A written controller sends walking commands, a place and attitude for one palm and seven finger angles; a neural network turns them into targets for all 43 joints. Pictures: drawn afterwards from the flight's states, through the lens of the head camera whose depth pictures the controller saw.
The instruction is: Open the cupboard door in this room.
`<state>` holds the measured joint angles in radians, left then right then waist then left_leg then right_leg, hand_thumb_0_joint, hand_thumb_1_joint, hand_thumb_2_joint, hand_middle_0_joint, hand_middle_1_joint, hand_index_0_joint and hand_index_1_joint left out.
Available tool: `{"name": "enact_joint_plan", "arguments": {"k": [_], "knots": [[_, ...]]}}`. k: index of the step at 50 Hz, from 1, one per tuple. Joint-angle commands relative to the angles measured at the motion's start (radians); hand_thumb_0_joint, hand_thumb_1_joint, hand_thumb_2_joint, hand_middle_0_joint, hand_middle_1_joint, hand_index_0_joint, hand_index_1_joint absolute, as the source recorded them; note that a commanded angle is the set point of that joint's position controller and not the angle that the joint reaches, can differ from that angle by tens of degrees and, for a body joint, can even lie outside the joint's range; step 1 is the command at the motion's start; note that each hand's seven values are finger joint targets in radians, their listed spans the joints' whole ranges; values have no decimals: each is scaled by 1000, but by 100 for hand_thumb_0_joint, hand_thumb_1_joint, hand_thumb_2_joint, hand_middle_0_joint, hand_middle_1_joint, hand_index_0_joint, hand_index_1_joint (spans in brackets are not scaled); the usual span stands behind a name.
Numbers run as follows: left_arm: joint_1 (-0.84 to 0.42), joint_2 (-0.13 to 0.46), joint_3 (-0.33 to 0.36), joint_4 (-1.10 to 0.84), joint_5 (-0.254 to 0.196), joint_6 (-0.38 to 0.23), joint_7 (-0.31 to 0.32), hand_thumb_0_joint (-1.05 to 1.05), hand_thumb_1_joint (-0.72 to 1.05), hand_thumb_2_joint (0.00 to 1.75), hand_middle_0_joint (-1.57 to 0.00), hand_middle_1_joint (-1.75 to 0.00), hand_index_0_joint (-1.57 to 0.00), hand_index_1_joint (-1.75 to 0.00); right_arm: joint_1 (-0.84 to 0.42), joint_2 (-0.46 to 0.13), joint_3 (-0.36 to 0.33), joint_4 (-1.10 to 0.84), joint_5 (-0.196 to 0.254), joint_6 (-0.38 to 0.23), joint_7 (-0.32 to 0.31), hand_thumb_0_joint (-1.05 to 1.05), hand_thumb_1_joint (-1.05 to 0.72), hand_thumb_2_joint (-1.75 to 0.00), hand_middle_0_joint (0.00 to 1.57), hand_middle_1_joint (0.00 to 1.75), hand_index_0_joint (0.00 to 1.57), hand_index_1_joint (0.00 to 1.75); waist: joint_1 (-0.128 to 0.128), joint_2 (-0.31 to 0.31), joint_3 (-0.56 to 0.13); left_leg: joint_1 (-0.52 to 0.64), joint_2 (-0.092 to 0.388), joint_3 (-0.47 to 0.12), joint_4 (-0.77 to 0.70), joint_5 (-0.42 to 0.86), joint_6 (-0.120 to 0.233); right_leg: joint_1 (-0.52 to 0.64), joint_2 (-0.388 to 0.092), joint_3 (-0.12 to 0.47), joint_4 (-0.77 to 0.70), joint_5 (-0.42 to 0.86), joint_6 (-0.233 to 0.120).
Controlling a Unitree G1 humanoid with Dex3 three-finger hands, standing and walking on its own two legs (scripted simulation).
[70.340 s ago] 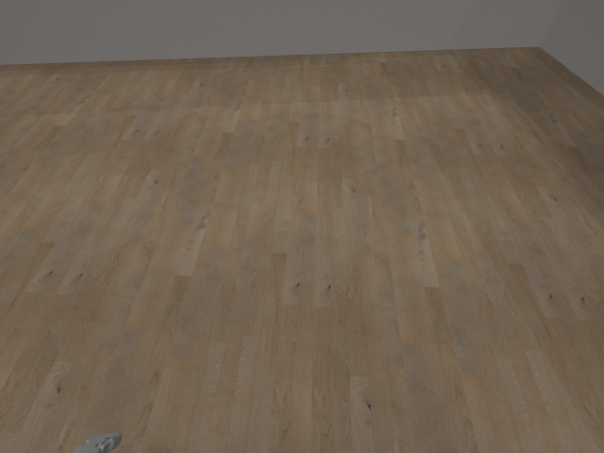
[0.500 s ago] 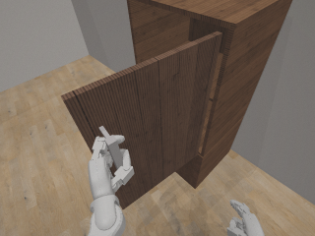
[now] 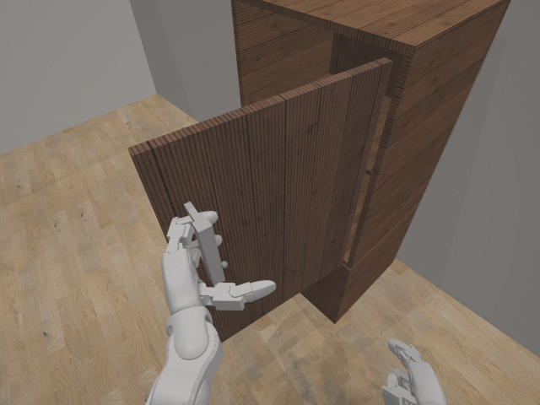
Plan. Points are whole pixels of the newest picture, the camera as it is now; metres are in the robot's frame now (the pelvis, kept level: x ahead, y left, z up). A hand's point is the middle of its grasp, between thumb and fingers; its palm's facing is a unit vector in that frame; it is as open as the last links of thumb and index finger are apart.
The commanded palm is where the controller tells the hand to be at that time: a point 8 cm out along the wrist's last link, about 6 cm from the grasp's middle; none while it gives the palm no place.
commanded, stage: open thumb and fingers to let go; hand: left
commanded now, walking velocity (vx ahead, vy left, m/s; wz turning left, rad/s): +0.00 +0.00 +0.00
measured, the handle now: (204, 245) +0.32 +0.13 +0.08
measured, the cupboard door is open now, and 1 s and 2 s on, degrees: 81 82 82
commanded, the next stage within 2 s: slide the hand sideways off the handle in 0.26 s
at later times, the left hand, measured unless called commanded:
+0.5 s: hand (218, 280) +0.26 +0.10 +0.09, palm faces +0.06 -1.00 -0.07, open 15.7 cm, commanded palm +0.23 +0.13 +0.08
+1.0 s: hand (198, 310) +0.22 +0.11 +0.09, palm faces -0.03 -1.00 -0.04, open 16.2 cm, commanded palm +0.18 +0.18 +0.08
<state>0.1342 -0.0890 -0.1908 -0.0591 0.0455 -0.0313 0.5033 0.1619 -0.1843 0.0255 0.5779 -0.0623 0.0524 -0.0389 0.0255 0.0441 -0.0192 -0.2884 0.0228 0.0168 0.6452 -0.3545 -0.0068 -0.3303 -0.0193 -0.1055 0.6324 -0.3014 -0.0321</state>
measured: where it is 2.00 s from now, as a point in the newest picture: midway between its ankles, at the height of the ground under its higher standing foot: outside the picture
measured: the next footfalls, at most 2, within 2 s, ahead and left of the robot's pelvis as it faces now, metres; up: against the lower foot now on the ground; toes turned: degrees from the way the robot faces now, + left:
none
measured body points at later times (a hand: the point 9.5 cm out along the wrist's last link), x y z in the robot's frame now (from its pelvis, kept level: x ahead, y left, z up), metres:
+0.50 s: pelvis +0.00 +0.01 -0.01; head +0.01 +0.00 +0.44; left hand +0.25 +0.15 +0.09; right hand +0.19 -0.19 -0.09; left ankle -0.01 +0.12 -0.72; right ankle +0.02 -0.10 -0.72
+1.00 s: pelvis +0.00 +0.00 -0.01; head +0.01 -0.02 +0.44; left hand +0.21 +0.17 +0.09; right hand +0.19 -0.21 -0.08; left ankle -0.01 +0.12 -0.72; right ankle +0.02 -0.10 -0.72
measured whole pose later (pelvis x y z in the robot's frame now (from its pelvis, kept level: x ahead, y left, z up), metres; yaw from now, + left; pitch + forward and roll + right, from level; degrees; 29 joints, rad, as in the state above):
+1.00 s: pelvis +0.00 +0.00 -0.01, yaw -1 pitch +2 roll +0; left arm 0.41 0.13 -0.08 -0.28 -0.12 -0.12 -0.04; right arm 0.23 -0.22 0.05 0.50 0.00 -0.12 -0.04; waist 0.03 0.05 -0.03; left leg -0.36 0.03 0.03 0.73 -0.40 0.00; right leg -0.41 -0.02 -0.09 0.72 -0.34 -0.03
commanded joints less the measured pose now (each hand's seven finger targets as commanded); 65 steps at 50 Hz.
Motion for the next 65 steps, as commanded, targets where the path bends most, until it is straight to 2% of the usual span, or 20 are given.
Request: {"name": "enact_joint_plan", "arguments": {"k": [1, 12, 18, 19, 20, 21, 23, 25, 26, 27, 28, 30, 33, 34, 37, 44, 48, 52, 53, 65], "knots": [[-192, -23, -5, -232, 30, -54, 25, 0, -50, 30, -24, -85, -24, -85, -141, -75, -24, -170, 3, -39, 1, 0, -90, -90, 20, 30, 20, 30, 15, -106, -169, -9, -27, -21, -81, 172, 21, 89, -10, 59, -110, 107, -5], [-190, -42, -20, -254, 36, -21, 51, 0, -50, 30, -15, -30, -15, -30, -155, -71, -24, -176, 6, -13, 7, 0, -90, -90, 20, 30, 20, 30, 21, -81, -171, -14, -21, -25, -77, 185, 15, 77, 0, 43, -85, 109, -12], [-192, -78, -64, -260, 44, -4, 57, 0, -50, 30, -15, -30, -15, -30, -152, -73, -27, -176, 9, -9, 15, 0, -90, -90, 20, 30, 20, 30, 12, -85, -169, -8, -14, -35, -66, 203, 12, 58, 5, 31, -67, 124, -14], [-181, 2, -244, -240, 123, -44, -150, 0, -50, 30, -15, -30, -15, -30, -75, -109, -21, -145, 11, -13, 24, 0, -90, -90, 20, 30, 20, 30, -80, -127, -122, 27, -10, -36, -59, 226, 24, 16, -1, 63, -46, 202, -9], [-209, 91, -144, -312, 86, -93, -259, 0, -50, 30, -15, -30, -15, -30, -55, -104, -30, -179, 23, -22, 15, 0, -90, -90, 20, 30, 20, 30, -42, -105, -194, 9, -12, -32, -57, 251, 29, 52, -1, 56, -19, 256, -12], [-194, 113, -148, -340, 68, -118, -345, 0, -50, 30, -15, -30, -15, -30, -62, -105, -28, -196, 28, -32, 6, 0, -90, -90, 20, 30, 20, 30, -29, -40, -224, 28, -16, -25, -50, 262, 32, 65, -2, 61, -9, 280, -14], [-200, 109, -169, -342, -6, -137, -497, 0, -50, 30, -15, -30, -15, -30, -46, -105, -16, -214, 49, -69, -2, 0, -90, -90, 20, 30, 20, 30, -44, -20, -205, 25, -17, -36, -49, 250, 30, 48, -1, 54, -2, 270, -15], [-156, 104, -117, -344, -97, -130, -562, 0, -50, 30, -15, -30, -15, -30, -59, -104, -7, -235, 68, -106, -10, 0, -90, -90, 20, 30, 20, 30, -29, -46, -175, -2, -15, -48, -58, 198, 23, 34, 5, 39, -11, 206, -10], [-168, 78, -120, -349, -122, -119, -563, 0, -50, 30, -15, -30, -15, -30, -65, -102, -4, -240, 75, -126, -12, 0, -90, -90, 20, 30, 20, 30, -35, -58, -155, -9, -15, -57, -63, 167, 21, 12, 8, 29, -16, 162, -6], [-143, 84, -85, -343, -142, -110, -550, 0, -50, 30, -15, -30, -15, -30, -62, -104, -6, -240, 77, -144, -11, 0, -90, -90, 20, 30, 20, 30, -26, -87, -145, -19, -13, -62, -67, 142, 18, 6, 11, 23, -22, 130, -3], [-107, 94, -59, -340, -151, -102, -531, 0, -50, 30, -15, -30, -15, -30, -69, -104, -4, -240, 78, -158, -9, 0, -90, -90, 20, 30, 20, 30, -10, -68, -135, -25, -16, -61, -71, 137, 15, 4, 10, 22, -24, 114, -4], [-58, 127, -7, -365, -142, -94, -491, 0, -50, 30, -15, -30, -15, -30, -61, -108, -5, -242, 73, -174, -3, 0, -90, -90, 20, 30, 20, 30, 6, -100, -159, -35, -17, -59, -74, 145, 12, 20, 8, 22, -16, 118, -2], [46, 193, 61, -371, -113, -90, -453, 0, -50, 30, -15, -30, -15, -30, -55, -109, -8, -239, 68, -180, 7, 0, -90, -90, 20, 30, 20, 30, 28, -81, -158, -52, -18, -41, -70, 162, 11, 39, 7, 33, -12, 136, -5], [40, 168, 38, -394, -112, -91, -451, 0, -50, 30, -15, -30, -15, -30, -57, -105, -2, -245, 65, -182, 11, 0, -90, -90, 20, 30, 20, 30, 19, -85, -149, -54, -20, -38, -69, 165, 14, 40, 4, 34, -12, 149, -4], [72, 212, 87, -422, -109, -103, -451, 0, -50, 30, -15, -30, -15, -30, -54, -107, -5, -250, 64, -182, 11, 0, -90, -90, 20, 30, 20, 30, 20, -72, -143, -70, -21, -25, -62, 140, 17, 37, 5, 47, -18, 129, -2], [135, 259, 158, -447, -160, -137, -502, 0, -50, 30, -15, -30, -15, -30, -50, -114, -7, -249, 68, -212, -4, 0, -90, -90, 20, 30, 20, 30, 15, -59, -118, -108, -27, -16, -41, 79, 22, 27, 4, 72, -44, 58, 6], [193, 288, 204, -438, -186, -157, -535, 0, -50, 30, -15, -30, -15, -30, -30, -121, -14, -239, 72, -236, -11, 0, -90, -90, 20, 30, 20, 30, 12, -93, -130, -125, -30, -14, -21, 100, 25, 42, 3, 88, -47, 87, 11], [253, 309, 230, -473, -207, -182, -573, 0, -50, 30, -15, -30, -15, -30, -14, -128, -19, -243, 74, -261, -14, 0, -90, -90, 20, 30, 20, 30, 15, -71, -155, -135, -35, -12, -5, 123, 24, 51, 0, 91, -28, 130, 15], [280, 317, 244, -452, -214, -182, -580, 0, -50, 30, -15, -30, -15, -30, -11, -130, -20, -239, 75, -265, -15, 0, -90, -90, 20, 30, 20, 30, 14, -79, -128, -150, -34, -14, 0, 115, 24, 44, 1, 94, -34, 114, 14], [391, 371, 338, -473, -290, -238, -681, 0, -50, 30, -15, -30, -15, -30, 3, -145, -38, -233, 87, -312, -28, 0, -90, -90, 20, 30, 20, 30, 10, -78, -127, -195, -38, -22, 57, 123, 21, 18, -5, 116, -14, 117, 21]]}}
